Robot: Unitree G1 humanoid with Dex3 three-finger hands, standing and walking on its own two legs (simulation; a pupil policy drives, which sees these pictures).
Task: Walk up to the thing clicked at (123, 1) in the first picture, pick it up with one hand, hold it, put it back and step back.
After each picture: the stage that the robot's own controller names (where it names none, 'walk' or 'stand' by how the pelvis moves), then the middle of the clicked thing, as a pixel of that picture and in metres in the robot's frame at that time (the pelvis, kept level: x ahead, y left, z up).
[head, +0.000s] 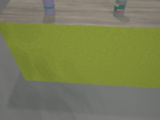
stand; (119, 7) +0.93 -0.21 -0.04
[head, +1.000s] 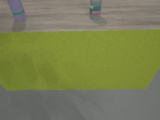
rise first; (95, 8) +0.84 -0.02 -0.02
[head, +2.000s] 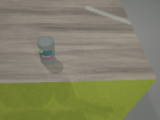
walk; (47, 51) +0.51 +0.17 -0.02
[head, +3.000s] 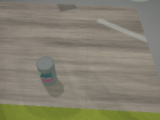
stand; (47, 72) +0.42 +0.18 -0.03
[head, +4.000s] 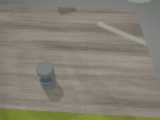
stand; (47, 76) +0.41 +0.17 -0.05
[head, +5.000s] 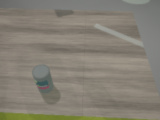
stand; (43, 79) +0.40 +0.19 -0.05
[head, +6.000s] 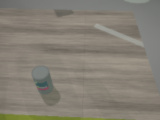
stand; (43, 80) +0.39 +0.19 -0.05
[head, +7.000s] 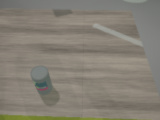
rise first; (42, 80) +0.39 +0.19 -0.05
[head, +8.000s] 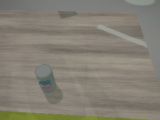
rise first; (46, 79) +0.40 +0.19 -0.04
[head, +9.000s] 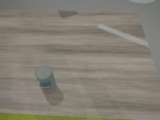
go down; (46, 80) +0.39 +0.19 -0.04
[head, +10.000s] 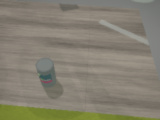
go down; (46, 73) +0.41 +0.18 -0.04
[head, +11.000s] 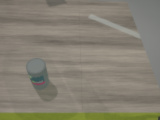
go down; (38, 74) +0.40 +0.17 -0.02
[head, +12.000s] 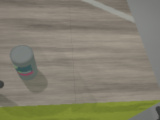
close in; (25, 63) +0.40 +0.18 +0.01
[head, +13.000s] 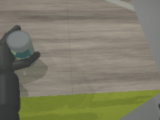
close; (23, 50) +0.44 +0.18 +0.04
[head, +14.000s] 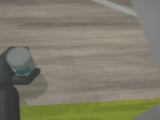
lift; (23, 66) +0.39 +0.19 +0.03
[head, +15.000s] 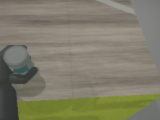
lift; (21, 64) +0.39 +0.19 +0.03
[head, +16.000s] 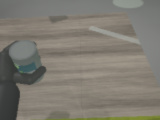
lift; (28, 63) +0.32 +0.17 +0.18
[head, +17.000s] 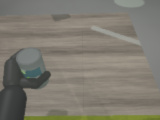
hold; (34, 69) +0.33 +0.17 +0.14
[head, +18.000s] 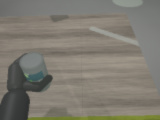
hold; (36, 73) +0.33 +0.16 +0.11
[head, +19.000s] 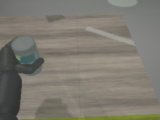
crouch; (28, 56) +0.38 +0.18 +0.14
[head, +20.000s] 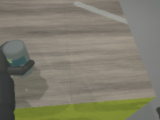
lower; (19, 59) +0.42 +0.20 +0.03
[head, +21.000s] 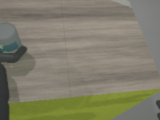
lower; (9, 44) +0.46 +0.21 +0.05
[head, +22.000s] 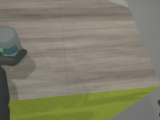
lower; (10, 47) +0.45 +0.20 +0.04
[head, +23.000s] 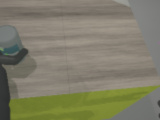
lower; (11, 46) +0.45 +0.20 +0.05
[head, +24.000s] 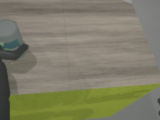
rest; (11, 41) +0.46 +0.20 +0.05
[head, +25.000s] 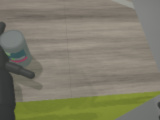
withdraw; (17, 50) +0.43 +0.19 +0.04
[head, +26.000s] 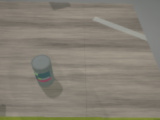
sink last; (43, 71) +0.40 +0.18 +0.01
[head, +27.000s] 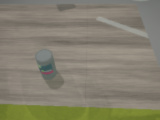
stand; (46, 64) +0.44 +0.19 +0.00
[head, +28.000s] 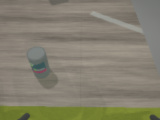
stand; (39, 63) +0.43 +0.19 +0.01
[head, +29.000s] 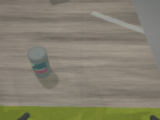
stand; (40, 63) +0.43 +0.19 +0.02
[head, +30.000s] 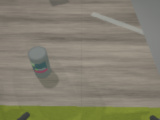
stand; (40, 62) +0.43 +0.19 +0.02
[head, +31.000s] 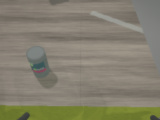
stand; (38, 62) +0.43 +0.20 +0.02
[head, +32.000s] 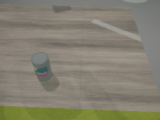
stand; (42, 67) +0.44 +0.20 -0.02
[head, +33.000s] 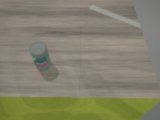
walk; (41, 57) +0.47 +0.19 -0.03
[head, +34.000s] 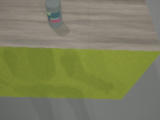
walk; (54, 14) +0.66 +0.16 -0.02
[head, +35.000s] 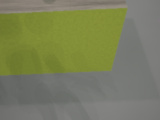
walk; out of the picture +0.95 +0.26 -0.01
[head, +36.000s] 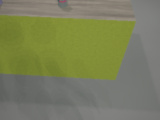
stand; out of the picture +1.03 +0.18 -0.04
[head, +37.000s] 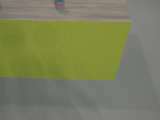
stand; (59, 0) +1.04 +0.19 -0.05
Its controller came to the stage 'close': yes
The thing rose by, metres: 0.19
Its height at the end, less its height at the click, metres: +0.00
